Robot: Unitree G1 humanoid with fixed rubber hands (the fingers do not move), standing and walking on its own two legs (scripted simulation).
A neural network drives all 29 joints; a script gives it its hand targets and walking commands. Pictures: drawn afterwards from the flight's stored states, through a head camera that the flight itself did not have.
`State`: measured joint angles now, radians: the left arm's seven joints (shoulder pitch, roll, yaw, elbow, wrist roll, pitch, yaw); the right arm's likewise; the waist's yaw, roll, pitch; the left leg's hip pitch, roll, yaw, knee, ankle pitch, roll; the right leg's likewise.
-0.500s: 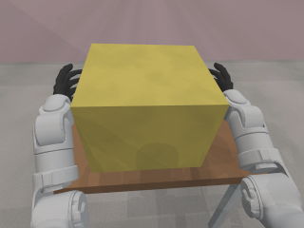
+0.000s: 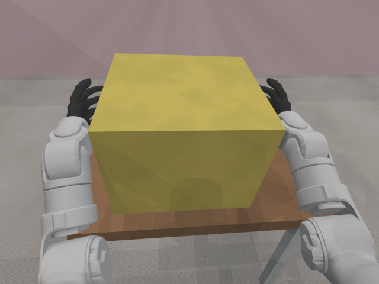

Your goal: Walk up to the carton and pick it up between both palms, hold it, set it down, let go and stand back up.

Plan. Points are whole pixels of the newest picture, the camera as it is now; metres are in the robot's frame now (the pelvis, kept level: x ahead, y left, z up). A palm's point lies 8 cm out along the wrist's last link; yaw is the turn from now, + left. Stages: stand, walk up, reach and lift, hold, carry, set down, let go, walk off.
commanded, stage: hold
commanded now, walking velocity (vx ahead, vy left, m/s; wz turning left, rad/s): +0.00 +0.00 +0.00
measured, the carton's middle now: (182, 130) +0.40 +0.01 +0.16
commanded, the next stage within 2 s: set down in 1.46 s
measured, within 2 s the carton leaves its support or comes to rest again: neither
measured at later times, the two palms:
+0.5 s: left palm (80, 119) +0.35 +0.20 +0.23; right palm (279, 116) +0.36 -0.19 +0.22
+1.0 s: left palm (79, 120) +0.35 +0.20 +0.23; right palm (278, 115) +0.37 -0.19 +0.22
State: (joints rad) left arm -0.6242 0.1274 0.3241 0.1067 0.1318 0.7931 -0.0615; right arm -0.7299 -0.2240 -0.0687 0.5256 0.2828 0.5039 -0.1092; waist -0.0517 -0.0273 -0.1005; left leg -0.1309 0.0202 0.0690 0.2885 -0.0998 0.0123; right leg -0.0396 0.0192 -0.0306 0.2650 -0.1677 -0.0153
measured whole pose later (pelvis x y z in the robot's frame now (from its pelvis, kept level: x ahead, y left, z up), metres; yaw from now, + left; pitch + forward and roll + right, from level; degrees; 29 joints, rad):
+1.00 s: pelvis +0.00 +0.00 +0.00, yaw +0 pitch -4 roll +0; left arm -0.62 0.13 0.32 0.09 0.14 0.80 -0.06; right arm -0.73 -0.22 -0.07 0.52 0.29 0.51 -0.11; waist -0.06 -0.03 -0.10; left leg -0.13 0.02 0.07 0.29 -0.10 0.01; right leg -0.03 0.02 -0.03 0.26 -0.17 -0.01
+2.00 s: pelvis +0.00 +0.00 +0.00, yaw +2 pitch -7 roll +0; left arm -0.62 0.10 0.35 0.24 0.20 0.53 -0.15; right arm -0.61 -0.10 -0.20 0.61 0.08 0.19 -0.04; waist -0.05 -0.05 0.03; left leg -0.04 0.00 0.04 0.28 -0.10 0.01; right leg 0.04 0.00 -0.06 0.29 -0.20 -0.02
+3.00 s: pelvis +0.01 -0.01 +0.00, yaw +1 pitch -2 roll +0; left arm -0.63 0.07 0.31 0.48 0.18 0.31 -0.08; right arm -0.57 -0.12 -0.27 0.71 -0.03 0.05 0.00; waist -0.04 -0.04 0.01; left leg -0.13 0.01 0.05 0.26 -0.09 0.00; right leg -0.06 0.01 -0.05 0.29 -0.20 -0.02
